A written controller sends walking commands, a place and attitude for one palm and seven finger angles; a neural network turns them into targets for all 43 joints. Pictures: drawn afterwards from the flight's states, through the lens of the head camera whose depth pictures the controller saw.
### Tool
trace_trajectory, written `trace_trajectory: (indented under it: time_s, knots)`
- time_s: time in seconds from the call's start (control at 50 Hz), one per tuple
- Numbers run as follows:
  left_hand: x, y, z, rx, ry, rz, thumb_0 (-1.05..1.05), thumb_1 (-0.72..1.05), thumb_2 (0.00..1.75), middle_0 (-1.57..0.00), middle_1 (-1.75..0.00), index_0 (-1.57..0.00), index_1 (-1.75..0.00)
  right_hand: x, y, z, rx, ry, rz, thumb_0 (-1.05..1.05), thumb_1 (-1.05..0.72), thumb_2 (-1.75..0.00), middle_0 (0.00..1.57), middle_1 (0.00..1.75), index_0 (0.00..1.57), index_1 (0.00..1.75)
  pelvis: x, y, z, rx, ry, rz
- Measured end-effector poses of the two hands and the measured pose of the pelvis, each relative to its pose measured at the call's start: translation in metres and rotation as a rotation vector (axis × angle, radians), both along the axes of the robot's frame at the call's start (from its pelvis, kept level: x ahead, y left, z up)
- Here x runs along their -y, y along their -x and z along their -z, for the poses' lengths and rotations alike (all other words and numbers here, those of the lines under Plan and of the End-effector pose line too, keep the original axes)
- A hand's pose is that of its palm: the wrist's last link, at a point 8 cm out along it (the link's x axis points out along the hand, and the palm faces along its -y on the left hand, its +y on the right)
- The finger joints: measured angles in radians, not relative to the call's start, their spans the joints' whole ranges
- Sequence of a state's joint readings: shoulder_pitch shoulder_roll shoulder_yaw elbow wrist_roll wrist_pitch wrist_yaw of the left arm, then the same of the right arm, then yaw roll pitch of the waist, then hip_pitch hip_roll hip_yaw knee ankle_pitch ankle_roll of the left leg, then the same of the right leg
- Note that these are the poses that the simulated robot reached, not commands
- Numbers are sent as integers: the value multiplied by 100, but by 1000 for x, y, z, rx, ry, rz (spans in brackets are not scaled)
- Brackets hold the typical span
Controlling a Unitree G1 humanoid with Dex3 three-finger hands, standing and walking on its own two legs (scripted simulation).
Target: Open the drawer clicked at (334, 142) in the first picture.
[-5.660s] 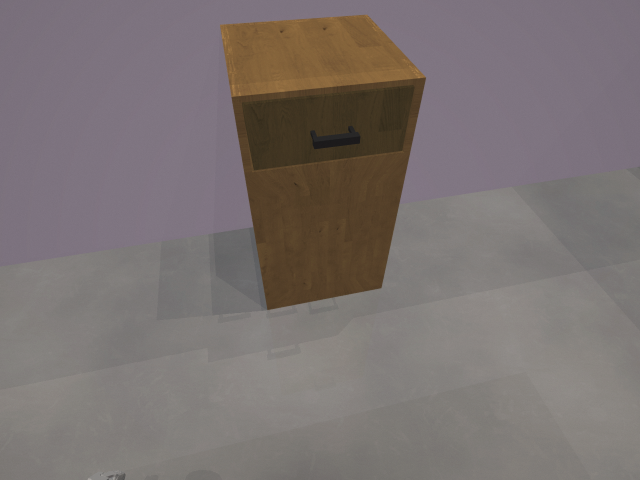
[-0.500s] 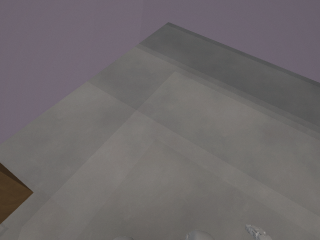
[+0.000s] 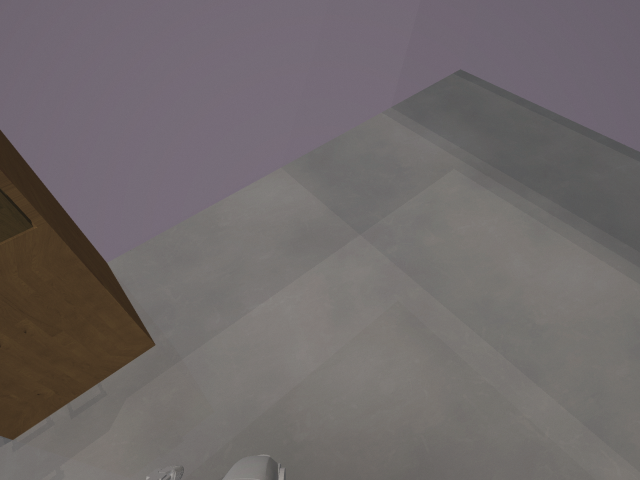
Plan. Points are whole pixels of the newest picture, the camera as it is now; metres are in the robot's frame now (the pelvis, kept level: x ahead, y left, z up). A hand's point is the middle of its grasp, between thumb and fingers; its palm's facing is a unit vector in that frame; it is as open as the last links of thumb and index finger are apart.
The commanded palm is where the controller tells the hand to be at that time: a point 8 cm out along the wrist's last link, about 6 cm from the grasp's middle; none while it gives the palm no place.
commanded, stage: turn to face it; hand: left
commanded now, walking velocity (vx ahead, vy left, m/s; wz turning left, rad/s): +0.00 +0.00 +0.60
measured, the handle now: out of the picture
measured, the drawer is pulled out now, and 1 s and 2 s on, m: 0.00 0.00 0.00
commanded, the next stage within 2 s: take the last steps up to it in 1.08 s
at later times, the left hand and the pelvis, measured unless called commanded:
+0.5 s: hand out of the picture +0.06 +0.28 -0.15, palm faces +0.29 -0.92 -0.27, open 7.4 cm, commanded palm none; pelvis +0.01 +0.03 +0.00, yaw +16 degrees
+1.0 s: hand out of the picture -0.07 +0.22 -0.18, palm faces +0.57 -0.79 -0.24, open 7.4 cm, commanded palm none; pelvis +0.01 +0.03 -0.01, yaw +34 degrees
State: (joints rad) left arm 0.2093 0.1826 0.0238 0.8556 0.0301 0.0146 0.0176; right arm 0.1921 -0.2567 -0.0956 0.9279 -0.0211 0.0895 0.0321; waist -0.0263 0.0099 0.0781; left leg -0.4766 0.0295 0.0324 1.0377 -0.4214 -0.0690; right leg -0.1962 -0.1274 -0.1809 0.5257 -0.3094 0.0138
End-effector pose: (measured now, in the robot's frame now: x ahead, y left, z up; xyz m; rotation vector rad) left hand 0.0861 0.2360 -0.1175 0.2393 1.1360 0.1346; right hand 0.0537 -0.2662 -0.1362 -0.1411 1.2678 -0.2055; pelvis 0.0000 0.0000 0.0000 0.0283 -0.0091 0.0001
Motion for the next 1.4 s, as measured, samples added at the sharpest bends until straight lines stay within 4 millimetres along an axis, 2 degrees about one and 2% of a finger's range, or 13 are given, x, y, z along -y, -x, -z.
trace_trajectory:
  time_s: [0.08, 0.18, 0.24, 0.34, 0.44, 0.56, 0.64, 0.76, 0.86, 1.04, 1.12, 1.26, 1.4]
  knots:
    - [-20, 29, 13, -47, 18, -79, 1, 90, 90, -20, -30, -21, -30, -13, -30, -5, 10, 28, -88, 0, -91, -90, 20, 30, 20, 30, -11, -1, 4, -5, 7, -54]
    - [-59, 67, 41, -124, 29, -188, 1, 90, 90, -20, -30, -21, -30, -42, -75, -9, 93, 77, -199, 0, -91, -90, 20, 30, 20, 30, -34, -3, 19, -14, 22, -111]
    - [-76, 79, 39, -165, 16, -232, 1, 90, 90, -20, -30, -21, -30, -56, -85, -19, 128, 90, -231, 0, -91, -90, 20, 30, 20, 30, -40, -3, 14, -15, 39, -134]
    - [-89, 74, 23, -110, 10, -275, 1, 90, 90, -20, -30, -20, -30, -73, -89, -25, 108, 80, -277, 0, -91, -90, 20, 30, 20, 30, -45, -5, 2, -17, 53, -187]
    - [-88, 60, 9, -35, -5, -308, 1, 90, 90, -20, -30, -20, -30, -80, -88, -21, 77, 46, -310, 0, -91, -90, 20, 30, 20, 30, -41, -8, -2, -17, 51, -245]
    - [-69, 40, -3, 50, -24, -335, 1, 90, 90, -20, -30, -20, -30, -68, -87, -4, 30, 7, -337, 0, -90, -90, 20, 30, 20, 30, -24, -12, 1, -15, 42, -318]
    - [-50, 41, -5, 105, -54, -357, 1, 90, 90, -20, -30, -20, -30, -52, -96, 14, 14, -13, -359, 0, -90, -90, 20, 30, 20, 30, -7, -16, 11, -14, 26, -366]
    - [-25, 77, -10, 63, -40, -450, 1, 90, 90, -20, -30, -21, -30, -44, -119, 9, -7, -4, -438, 0, -91, -90, 20, 30, 20, 30, 0, -19, 3, 10, 12, -461]
    - [-13, 116, -1, -6, -6, -532, 1, 90, 90, -20, -30, -21, -30, -58, -140, 0, -6, 13, -517, 0, -91, -90, 20, 30, 20, 30, -2, -19, -1, 8, -1, -523]
    - [-19, 214, 38, -166, 71, -711, 1, 90, 90, -20, -30, -21, -30, -138, -181, -9, 113, 45, -704, 0, -91, -90, 20, 30, 20, 30, -33, -4, 16, 0, 28, -602]
    - [-25, 236, 35, -224, 80, -750, 1, 90, 90, -20, -30, -20, -30, -166, -180, -20, 153, 34, -739, 0, -91, -90, 20, 30, 20, 30, -41, 0, 8, 13, 45, -613]
    - [-33, 227, 19, -157, 72, -769, 1, 91, 90, -20, -30, -20, -30, -184, -164, -21, 122, -11, -764, 0, -91, -90, 20, 30, 20, 30, -45, 1, -4, 21, 52, -646]
    - [-27, 187, 12, -68, 57, -735, 1, 90, 90, -20, -30, -20, -30, -159, -148, 2, 45, -44, -717, 0, -92, -90, 20, 30, 20, 30, -42, -15, 1, 22, 27, -667]
